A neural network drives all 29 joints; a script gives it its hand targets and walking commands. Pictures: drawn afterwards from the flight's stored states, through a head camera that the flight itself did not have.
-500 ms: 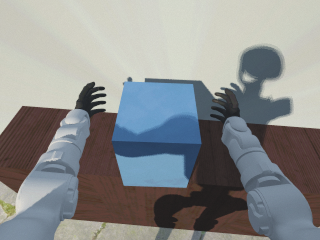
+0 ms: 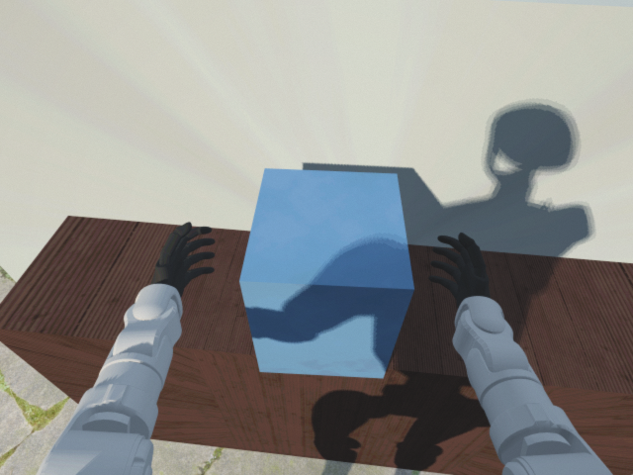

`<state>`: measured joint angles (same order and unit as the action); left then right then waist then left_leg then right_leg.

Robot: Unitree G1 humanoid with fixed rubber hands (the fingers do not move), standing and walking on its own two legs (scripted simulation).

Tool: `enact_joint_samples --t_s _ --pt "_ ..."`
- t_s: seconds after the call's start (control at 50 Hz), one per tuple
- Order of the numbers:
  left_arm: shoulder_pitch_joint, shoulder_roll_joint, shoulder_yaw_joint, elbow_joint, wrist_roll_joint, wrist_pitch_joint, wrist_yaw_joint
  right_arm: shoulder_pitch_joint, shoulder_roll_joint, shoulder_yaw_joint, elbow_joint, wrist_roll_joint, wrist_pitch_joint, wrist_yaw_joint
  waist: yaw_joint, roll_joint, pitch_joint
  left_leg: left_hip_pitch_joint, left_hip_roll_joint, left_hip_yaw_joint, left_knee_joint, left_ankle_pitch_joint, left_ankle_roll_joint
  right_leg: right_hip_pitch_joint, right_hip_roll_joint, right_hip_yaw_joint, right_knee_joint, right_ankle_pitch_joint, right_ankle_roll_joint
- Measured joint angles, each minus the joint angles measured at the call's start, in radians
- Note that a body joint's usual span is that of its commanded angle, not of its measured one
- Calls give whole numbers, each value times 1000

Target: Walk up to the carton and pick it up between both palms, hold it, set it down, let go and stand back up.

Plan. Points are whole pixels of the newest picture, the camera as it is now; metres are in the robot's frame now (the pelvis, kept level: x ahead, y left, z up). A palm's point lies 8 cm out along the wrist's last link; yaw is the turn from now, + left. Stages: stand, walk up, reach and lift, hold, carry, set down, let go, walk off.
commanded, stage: set down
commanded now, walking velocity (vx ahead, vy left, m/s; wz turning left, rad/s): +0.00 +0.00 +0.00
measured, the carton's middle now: (325, 276) +0.41 +0.00 -0.01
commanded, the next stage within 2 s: let go in 1.90 s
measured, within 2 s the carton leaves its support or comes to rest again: neither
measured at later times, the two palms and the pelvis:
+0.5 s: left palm (163, 360) +0.28 +0.22 -0.02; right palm (469, 363) +0.27 -0.19 -0.02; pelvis +0.00 +0.00 -0.01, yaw +1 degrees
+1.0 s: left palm (162, 411) +0.23 +0.22 -0.06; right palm (479, 417) +0.21 -0.20 -0.06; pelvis +0.00 +0.00 -0.01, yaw -1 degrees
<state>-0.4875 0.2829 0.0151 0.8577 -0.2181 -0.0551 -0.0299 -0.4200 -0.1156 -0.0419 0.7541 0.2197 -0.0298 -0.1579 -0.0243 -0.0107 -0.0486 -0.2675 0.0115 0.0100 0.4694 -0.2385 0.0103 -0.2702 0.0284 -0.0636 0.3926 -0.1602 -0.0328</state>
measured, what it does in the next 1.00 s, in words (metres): stands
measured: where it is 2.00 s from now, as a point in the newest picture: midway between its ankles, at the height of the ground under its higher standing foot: outside the picture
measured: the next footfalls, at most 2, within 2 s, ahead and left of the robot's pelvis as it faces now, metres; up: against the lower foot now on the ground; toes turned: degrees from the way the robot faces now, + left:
none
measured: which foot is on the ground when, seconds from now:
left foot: down 0.00-1.00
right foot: down 0.00-1.00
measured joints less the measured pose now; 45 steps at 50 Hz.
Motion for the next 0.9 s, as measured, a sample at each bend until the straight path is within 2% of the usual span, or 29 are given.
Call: enact_joint_samples --t_s 0.3,0.76,0.82,0.9 --pt "271 -24 -60 -126 -17 -186 29 229 31 13 -104 -34 -144 42 -4 5 24 -38 -3 -3 46 -25 5 -38 -3 2 49 -27 5" --pt "459 -21 -106 -92 -8 -382 24 400 53 26 34 -48 -407 80 5 -1 64 -34 -5 -14 148 -83 6 -33 -3 0 151 -88 7" --pt "473 -20 -111 -87 -7 -389 29 412 52 27 49 -52 -423 90 8 -5 74 -31 -5 -12 159 -90 6 -33 -3 4 168 -96 6" --pt "485 -15 -122 -91 -13 -353 45 419 46 24 58 -71 -402 103 13 -12 88 -9 -6 -4 154 -91 6 -20 -3 13 175 -100 6"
